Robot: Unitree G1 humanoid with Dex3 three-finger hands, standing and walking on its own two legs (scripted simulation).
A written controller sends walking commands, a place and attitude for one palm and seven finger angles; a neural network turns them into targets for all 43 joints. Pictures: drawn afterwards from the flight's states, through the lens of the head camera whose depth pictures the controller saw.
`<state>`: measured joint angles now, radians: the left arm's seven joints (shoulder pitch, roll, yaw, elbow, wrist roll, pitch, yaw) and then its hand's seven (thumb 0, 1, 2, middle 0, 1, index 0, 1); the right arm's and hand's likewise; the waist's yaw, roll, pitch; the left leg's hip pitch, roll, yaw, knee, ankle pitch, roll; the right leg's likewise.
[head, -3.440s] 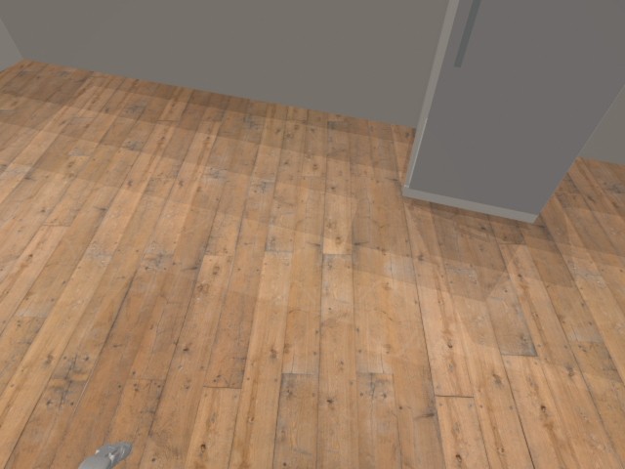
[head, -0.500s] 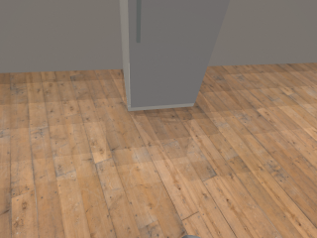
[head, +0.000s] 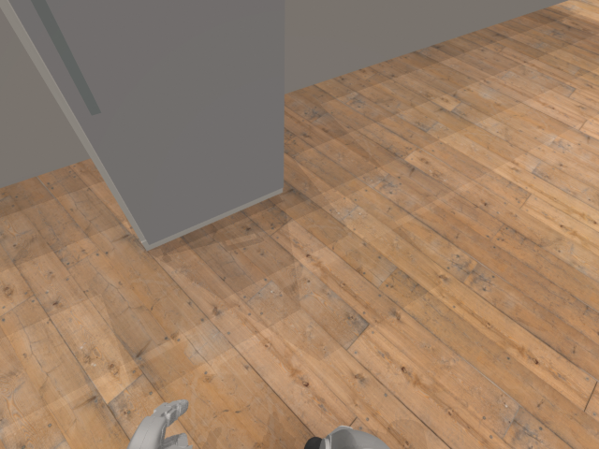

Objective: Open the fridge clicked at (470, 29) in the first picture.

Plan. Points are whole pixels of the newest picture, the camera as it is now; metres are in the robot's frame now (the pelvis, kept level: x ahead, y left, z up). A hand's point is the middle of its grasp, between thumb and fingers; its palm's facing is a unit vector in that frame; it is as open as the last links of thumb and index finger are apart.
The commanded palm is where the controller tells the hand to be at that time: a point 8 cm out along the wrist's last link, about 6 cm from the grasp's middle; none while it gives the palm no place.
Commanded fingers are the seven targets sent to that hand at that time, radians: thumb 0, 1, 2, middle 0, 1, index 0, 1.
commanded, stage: walk to a spot facing it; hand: left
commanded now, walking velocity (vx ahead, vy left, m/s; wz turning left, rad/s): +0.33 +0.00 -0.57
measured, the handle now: out of the picture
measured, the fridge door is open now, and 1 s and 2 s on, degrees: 0 0 0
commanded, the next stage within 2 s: turn to face it in 0.48 s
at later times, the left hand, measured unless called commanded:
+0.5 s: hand (145, 356) +0.27 +0.26 -0.16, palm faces -0.16 -0.96 -0.23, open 7.4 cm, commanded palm none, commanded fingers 0.00 0.90 0.90 -0.20 -0.30 -0.20 -0.30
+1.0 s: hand (237, 245) +0.46 +0.12 -0.12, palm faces -0.28 -0.94 -0.21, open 7.4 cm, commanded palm none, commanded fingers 0.00 0.90 0.90 -0.20 -0.30 -0.20 -0.30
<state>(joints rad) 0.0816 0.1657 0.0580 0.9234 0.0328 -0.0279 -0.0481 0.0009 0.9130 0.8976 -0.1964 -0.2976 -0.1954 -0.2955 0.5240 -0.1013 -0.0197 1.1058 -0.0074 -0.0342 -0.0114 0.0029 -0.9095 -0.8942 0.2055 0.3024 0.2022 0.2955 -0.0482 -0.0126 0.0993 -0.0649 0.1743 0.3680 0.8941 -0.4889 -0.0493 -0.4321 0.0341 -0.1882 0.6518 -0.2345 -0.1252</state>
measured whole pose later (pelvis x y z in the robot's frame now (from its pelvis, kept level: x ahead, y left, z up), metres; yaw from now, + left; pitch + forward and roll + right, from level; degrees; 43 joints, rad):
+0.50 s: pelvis +0.23 +0.05 +0.01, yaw -18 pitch +1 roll -1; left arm 0.34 0.24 0.09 1.01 0.00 0.00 0.00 0.00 0.91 0.90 -0.20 -0.30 -0.20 -0.30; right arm 0.04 -0.17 0.00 0.85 -0.02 -0.05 0.00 0.00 -0.91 -0.89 0.20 0.30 0.20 0.30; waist 0.08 -0.04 0.07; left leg -0.37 0.12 0.18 0.64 -0.26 0.01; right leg -0.35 0.04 0.04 1.16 -0.55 0.01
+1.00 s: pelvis +0.30 +0.00 +0.03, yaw -14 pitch -1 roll +1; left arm 0.11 0.12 0.02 0.95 0.02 -0.01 0.02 0.00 0.91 0.90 -0.20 -0.30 -0.20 -0.30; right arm 0.34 -0.18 -0.05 1.06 -0.01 0.07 0.00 0.01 -0.91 -0.89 0.20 0.30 0.20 0.29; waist -0.07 0.04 0.05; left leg -0.42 0.07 0.09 1.06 -0.50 -0.06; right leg -0.24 -0.11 -0.20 0.54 -0.28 0.00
